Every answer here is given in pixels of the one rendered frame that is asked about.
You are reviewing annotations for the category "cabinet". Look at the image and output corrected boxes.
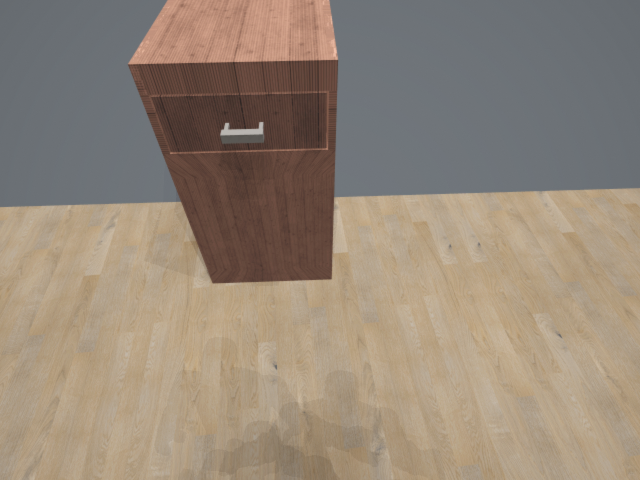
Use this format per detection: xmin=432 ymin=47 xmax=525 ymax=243
xmin=128 ymin=0 xmax=338 ymax=283

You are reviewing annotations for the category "drawer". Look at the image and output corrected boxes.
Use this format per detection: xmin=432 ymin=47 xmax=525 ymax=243
xmin=151 ymin=91 xmax=327 ymax=152

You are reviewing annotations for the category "handle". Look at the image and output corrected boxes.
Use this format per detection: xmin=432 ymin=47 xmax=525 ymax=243
xmin=220 ymin=122 xmax=264 ymax=144

